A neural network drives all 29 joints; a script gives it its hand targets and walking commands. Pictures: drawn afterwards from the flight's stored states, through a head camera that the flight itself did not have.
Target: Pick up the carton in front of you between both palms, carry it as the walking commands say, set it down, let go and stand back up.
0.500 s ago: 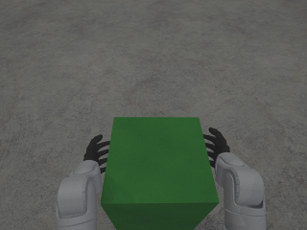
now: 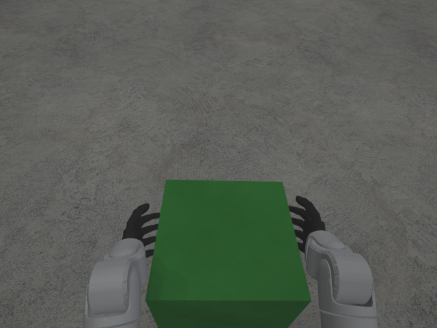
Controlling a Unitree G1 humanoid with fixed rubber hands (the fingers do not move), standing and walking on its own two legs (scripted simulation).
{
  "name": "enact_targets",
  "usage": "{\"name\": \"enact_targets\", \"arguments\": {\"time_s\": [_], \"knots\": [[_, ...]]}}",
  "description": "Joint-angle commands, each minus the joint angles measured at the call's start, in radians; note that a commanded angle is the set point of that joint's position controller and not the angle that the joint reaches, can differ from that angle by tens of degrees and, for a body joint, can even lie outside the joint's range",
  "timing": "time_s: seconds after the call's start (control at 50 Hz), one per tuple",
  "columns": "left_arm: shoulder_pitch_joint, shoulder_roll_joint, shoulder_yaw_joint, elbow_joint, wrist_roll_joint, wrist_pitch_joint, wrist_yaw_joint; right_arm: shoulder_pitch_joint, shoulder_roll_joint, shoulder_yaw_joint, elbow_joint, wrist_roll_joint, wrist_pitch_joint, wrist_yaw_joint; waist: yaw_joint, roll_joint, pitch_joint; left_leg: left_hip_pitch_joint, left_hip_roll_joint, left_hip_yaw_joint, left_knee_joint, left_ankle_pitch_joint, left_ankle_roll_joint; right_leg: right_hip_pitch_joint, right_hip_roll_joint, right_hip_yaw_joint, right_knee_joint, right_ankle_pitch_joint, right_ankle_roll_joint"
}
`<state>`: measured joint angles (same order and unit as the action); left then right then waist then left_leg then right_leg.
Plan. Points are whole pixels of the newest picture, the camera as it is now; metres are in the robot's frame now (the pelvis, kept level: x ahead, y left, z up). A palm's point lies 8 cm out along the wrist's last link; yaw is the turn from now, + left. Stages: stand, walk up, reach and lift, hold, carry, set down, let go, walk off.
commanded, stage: carry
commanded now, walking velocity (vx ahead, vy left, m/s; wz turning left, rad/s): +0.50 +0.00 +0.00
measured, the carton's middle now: (222, 265) +0.25 +0.00 -0.03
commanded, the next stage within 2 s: none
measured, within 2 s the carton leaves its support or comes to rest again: neither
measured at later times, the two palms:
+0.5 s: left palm (167, 104) +0.59 +0.11 +0.08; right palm (287, 100) +0.62 -0.18 +0.07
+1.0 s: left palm (161, 48) +0.93 +0.17 +0.05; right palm (251, 46) +0.93 -0.13 +0.06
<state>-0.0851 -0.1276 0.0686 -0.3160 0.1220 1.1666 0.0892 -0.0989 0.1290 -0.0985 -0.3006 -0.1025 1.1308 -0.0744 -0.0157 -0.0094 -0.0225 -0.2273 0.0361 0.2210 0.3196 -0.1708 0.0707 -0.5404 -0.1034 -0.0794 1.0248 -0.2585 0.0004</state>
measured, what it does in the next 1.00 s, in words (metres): walks ahead: right foot, then left foot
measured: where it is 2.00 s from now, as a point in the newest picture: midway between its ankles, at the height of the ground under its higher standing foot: (208, 151)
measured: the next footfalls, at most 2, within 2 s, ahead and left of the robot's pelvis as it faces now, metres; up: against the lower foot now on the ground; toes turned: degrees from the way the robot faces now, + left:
right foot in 0.28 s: +0.39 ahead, -0.12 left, +0.00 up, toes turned -9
left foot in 0.78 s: +0.72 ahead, +0.10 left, +0.00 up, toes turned +13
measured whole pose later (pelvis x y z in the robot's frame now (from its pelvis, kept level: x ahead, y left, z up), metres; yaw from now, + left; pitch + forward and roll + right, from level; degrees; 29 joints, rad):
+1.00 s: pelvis +0.67 +0.02 +0.00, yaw +0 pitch +4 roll -1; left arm -0.09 -0.13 0.07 -0.34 0.12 1.18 0.09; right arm -0.11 0.13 -0.09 -0.33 -0.10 1.14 -0.08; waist -0.02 -0.01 -0.01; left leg -0.24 0.03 0.23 0.32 -0.17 0.08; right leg -0.53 -0.09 -0.08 1.03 -0.28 -0.01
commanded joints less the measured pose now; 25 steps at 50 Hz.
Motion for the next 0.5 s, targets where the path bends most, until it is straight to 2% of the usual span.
{"name": "enact_targets", "arguments": {"time_s": [0.0, 0.08, 0.18, 0.22, 0.24, 0.26, 0.28, 0.3, 0.32, 0.34, 0.36, 0.38, 0.4, 0.48], "knots": [[-0.429, -0.997, -0.744, -0.111, -0.393, -0.053, -0.240, -0.355, 0.981, 0.729, -0.072, 0.408, 0.000, 0.282, 0.004, 0.145, -0.298, 0.328, 0.247, -0.197, -0.150, 0.235, 0.065, -0.101, -0.017, -0.026, -0.133, 0.069, 0.021], [-0.443, -0.940, -0.749, -0.172, -0.402, -0.042, -0.233, -0.352, 0.915, 0.726, -0.123, 0.406, 0.007, 0.276, 0.001, 0.144, -0.210, 0.347, 0.215, -0.134, -0.155, 0.302, 0.059, -0.113, 0.000, -0.076, -0.346, 0.163, 0.026], [-0.457, -0.832, -0.719, -0.209, -0.416, 0.017, -0.234, -0.357, 0.817, 0.699, -0.154, 0.383, 0.052, 0.248, -0.001, 0.167, -0.131, 0.359, 0.212, -0.080, -0.125, 0.431, 0.032, -0.013, 0.036, -0.127, -0.513, 0.236, -0.019], [-0.454, -0.801, -0.700, -0.198, -0.417, 0.041, -0.237, -0.374, 0.789, 0.692, -0.157, 0.378, 0.075, 0.242, 0.011, 0.176, -0.167, 0.354, 0.202, -0.036, 0.003, 0.610, 0.004, 0.144, 0.077, -0.166, -0.547, 0.205, -0.037], [-0.452, -0.796, -0.689, -0.187, -0.414, 0.050, -0.239, -0.386, 0.777, 0.692, -0.157, 0.378, 0.086, 0.240, 0.027, 0.143, -0.218, 0.305, 0.165, 0.016, 0.160, 0.641, -0.023, 0.311, 0.124, -0.212, -0.595, 0.171, -0.041], [-0.444, -0.787, -0.674, -0.172, -0.413, 0.058, -0.241, -0.407, 0.763, 0.689, -0.158, 0.376, 0.096, 0.238, 0.048, 0.079, -0.288, 0.166, 0.134, 0.019, 0.356, 0.494, -0.046, 0.527, 0.077, -0.145, -0.593, 0.102, -0.039], [-0.463, -0.762, -0.657, -0.159, -0.402, 0.062, -0.246, -0.426, 0.772, 0.698, -0.166, 0.383, 0.110, 0.235, 0.048, -0.135, -0.379, -0.123, 0.048, -0.012, 0.670, 0.209, -0.089, 0.767, -0.215, 0.302, -0.660, -0.049, -0.154], [-0.451, -0.789, -0.659, -0.125, -0.410, 0.060, -0.247, -0.444, 0.770, 0.703, -0.177, 0.384, 0.115, 0.237, 0.053, -0.331, -0.400, -0.347, -0.074, -0.105, 0.897, -0.268, -0.102, 0.840, -0.339, 0.623, -0.815, 0.044, -0.246], [-0.469, -0.816, -0.659, -0.139, -0.423, 0.060, -0.250, -0.460, 0.805, 0.708, -0.145, 0.385, 0.112, 0.238, 0.044, -0.237, -0.372, -0.406, -0.007, -0.216, 1.017, -0.285, -0.064, 0.814, -0.330, 0.519, -0.792, 0.197, -0.239], [-0.486, -0.857, -0.663, -0.139, -0.428, 0.056, -0.253, -0.470, 0.836, 0.709, -0.139, 0.387, 0.105, 0.241, 0.040, -0.149, -0.371, -0.408, 0.038, -0.232, 1.023, -0.248, -0.043, 0.757, -0.290, 0.409, -0.758, 0.320, -0.212], [-0.515, -0.889, -0.669, -0.150, -0.431, 0.049, -0.255, -0.480, 0.872, 0.715, -0.128, 0.391, 0.097, 0.243, 0.031, -0.053, -0.348, -0.395, 0.078, -0.240, 0.953, -0.187, -0.036, 0.684, -0.264, 0.302, -0.754, 0.391, -0.170], [-0.540, -0.911, -0.674, -0.160, -0.438, 0.044, -0.256, -0.486, 0.903, 0.716, -0.125, 0.395, 0.089, 0.243, 0.027, -0.039, -0.339, -0.369, 0.099, -0.239, 0.869, -0.137, -0.039, 0.634, -0.238, 0.228, -0.772, 0.358, -0.134], [-0.553, -0.926, -0.677, -0.167, -0.441, 0.039, -0.258, -0.489, 0.923, 0.721, -0.124, 0.394, 0.082, 0.241, 0.025, -0.061, -0.340, -0.341, 0.096, -0.218, 0.819, -0.101, -0.043, 0.605, -0.219, 0.174, -0.790, 0.321, -0.114], [-0.533, -0.908, -0.675, -0.188, -0.450, 0.036, -0.267, -0.464, 0.933, 0.730, -0.136, 0.376, 0.067, 0.224, 0.028, -0.119, -0.304, -0.385, 0.083, -0.148, 0.628, -0.030, -0.072, 0.604, -0.185, 0.065, -0.852, 0.282, -0.122]]}}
